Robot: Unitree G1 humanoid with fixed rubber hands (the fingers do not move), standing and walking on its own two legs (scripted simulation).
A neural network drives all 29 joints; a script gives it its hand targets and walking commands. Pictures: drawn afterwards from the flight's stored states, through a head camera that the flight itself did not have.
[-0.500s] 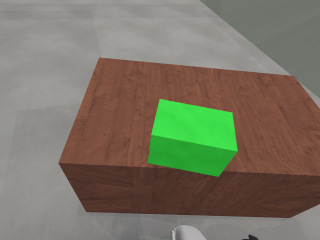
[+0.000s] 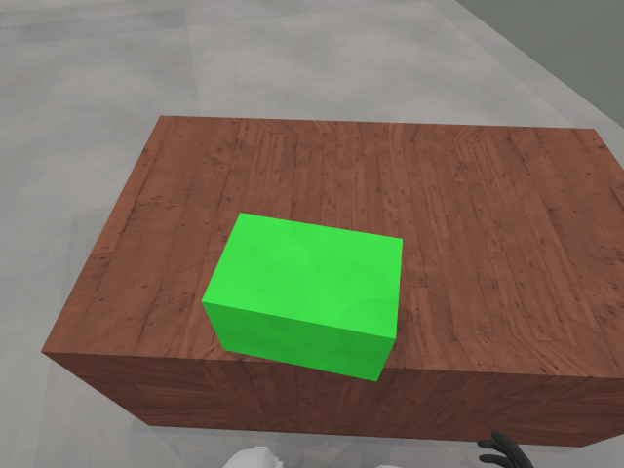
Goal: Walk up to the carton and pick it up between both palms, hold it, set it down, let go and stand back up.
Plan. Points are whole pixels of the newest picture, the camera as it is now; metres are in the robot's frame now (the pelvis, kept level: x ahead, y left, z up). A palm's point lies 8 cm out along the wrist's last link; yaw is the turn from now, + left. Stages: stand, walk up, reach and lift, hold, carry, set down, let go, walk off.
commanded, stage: walk up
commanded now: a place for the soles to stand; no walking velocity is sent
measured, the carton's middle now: (308, 297) +0.39 +0.03 -0.09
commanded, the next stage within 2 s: none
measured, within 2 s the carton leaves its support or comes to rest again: neither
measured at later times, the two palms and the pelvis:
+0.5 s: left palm out of the picture +0.12 +0.27 -0.07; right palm out of the picture +0.15 -0.24 -0.08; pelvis +0.02 +0.01 +0.02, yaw +1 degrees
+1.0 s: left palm out of the picture +0.06 +0.28 -0.09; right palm out of the picture +0.11 -0.23 -0.09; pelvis +0.01 +0.02 +0.02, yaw +1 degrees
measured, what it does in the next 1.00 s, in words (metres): steps on the spot: left foot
